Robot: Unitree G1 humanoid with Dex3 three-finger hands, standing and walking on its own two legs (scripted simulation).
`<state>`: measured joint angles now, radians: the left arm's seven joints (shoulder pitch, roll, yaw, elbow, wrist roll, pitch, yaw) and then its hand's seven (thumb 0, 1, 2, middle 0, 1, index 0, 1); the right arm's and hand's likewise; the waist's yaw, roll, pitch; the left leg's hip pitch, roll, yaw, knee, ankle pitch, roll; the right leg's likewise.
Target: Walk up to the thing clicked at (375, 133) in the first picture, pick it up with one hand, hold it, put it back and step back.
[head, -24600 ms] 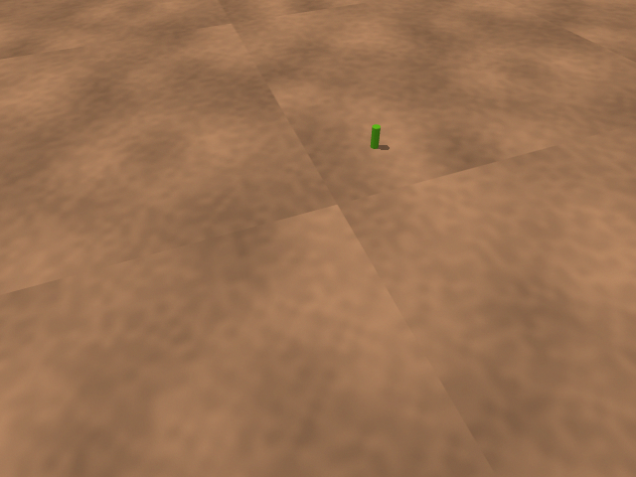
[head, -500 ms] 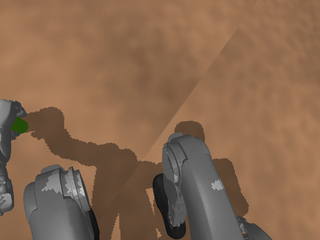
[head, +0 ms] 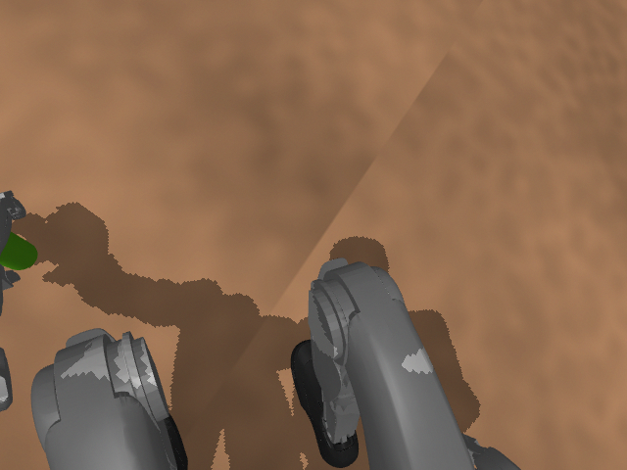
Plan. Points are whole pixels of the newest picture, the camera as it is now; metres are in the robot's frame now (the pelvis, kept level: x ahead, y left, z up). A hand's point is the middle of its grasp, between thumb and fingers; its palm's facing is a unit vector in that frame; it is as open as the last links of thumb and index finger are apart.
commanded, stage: open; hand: left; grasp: from above
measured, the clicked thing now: (1, 246) +0.45 +0.30 -0.24
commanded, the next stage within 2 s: withdraw in 0.36 s
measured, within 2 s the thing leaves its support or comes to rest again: neither
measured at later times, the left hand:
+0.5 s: hand out of the picture +0.43 +0.30 -0.20, palm faces -0.44 -0.12 -0.89, open 11.9 cm
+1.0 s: hand out of the picture +0.42 +0.31 -0.03, palm faces -0.44 -0.06 -0.90, open 13.4 cm
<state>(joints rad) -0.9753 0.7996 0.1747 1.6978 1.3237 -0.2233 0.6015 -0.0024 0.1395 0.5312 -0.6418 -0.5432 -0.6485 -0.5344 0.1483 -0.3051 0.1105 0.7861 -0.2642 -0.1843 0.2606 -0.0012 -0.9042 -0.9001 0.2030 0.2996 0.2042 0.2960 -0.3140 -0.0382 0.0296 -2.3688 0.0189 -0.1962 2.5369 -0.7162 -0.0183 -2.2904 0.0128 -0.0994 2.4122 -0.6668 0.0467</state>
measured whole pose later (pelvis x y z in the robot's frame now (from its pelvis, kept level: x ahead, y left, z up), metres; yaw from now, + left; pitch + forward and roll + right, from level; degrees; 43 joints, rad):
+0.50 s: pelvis +0.00 +0.00 +0.00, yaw +0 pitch +30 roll -10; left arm -0.97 0.80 0.17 1.69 1.32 -0.23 0.60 0.00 -0.17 0.77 -0.35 -0.79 -0.36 -0.79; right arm 0.14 -0.31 0.12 0.78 -0.27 -0.19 0.27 0.00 -0.90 -0.90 0.20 0.30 0.20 0.30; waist -0.31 -0.04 0.03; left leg -2.37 0.02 -0.20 2.54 -0.72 -0.02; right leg -2.29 0.01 -0.10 2.41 -0.67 0.05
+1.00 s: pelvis -0.01 +0.00 +0.09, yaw +5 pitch +34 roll -6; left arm -0.83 0.61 -0.01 1.20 1.13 -0.07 0.22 0.00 -0.43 0.94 -0.23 -0.91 -0.21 -0.93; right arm 0.14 -0.28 -0.02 0.70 -0.08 -0.03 0.17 0.00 -0.93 -0.91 0.20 0.30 0.20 0.30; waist -0.16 0.05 -0.16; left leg -2.15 0.03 -0.10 2.23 -0.69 -0.01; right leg -2.10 -0.01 -0.04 2.16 -0.66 0.03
